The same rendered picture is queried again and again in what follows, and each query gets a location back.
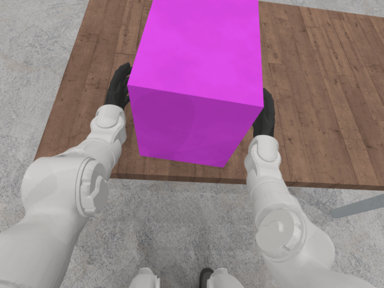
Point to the robot right upper arm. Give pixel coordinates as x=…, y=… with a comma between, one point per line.
x=300, y=255

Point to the left robot thigh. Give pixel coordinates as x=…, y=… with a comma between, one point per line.
x=145, y=281

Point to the right robot forearm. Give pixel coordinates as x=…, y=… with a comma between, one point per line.
x=265, y=185

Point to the right robot hand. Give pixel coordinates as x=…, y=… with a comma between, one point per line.
x=264, y=123

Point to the carton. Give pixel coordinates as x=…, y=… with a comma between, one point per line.
x=196, y=86

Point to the right robot foot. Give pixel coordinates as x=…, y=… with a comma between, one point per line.
x=204, y=275

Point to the left robot forearm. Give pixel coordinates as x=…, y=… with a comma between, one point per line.
x=105, y=140

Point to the robot left upper arm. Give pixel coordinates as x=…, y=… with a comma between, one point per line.
x=59, y=195

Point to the table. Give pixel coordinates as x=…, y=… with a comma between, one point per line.
x=323, y=68

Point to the left robot hand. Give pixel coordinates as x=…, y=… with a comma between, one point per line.
x=117, y=91

